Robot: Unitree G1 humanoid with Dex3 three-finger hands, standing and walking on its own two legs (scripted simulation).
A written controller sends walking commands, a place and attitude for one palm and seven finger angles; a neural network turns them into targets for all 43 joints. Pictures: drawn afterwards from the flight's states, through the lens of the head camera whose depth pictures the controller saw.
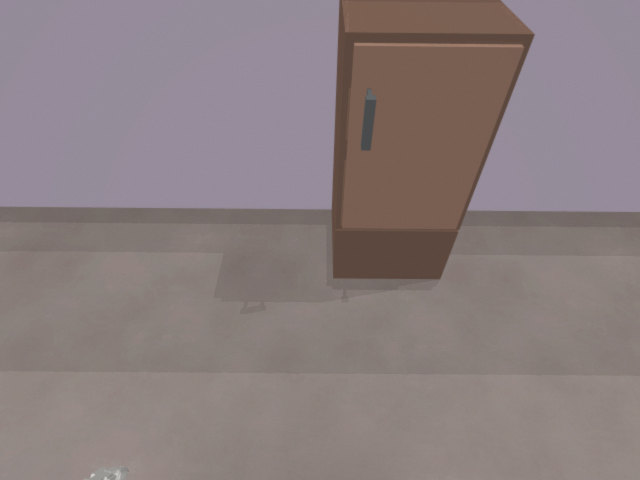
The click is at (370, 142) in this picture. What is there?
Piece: cupboard door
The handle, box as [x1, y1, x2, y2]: [361, 88, 375, 150]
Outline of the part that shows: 370,88 367,88 367,94 365,96 361,150 370,149 375,107 375,95 371,94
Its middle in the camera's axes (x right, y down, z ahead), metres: +0.12 -0.30 +0.98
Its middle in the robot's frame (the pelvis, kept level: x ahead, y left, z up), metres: +0.94 -0.07 -0.03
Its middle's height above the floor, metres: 0.74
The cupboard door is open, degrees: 0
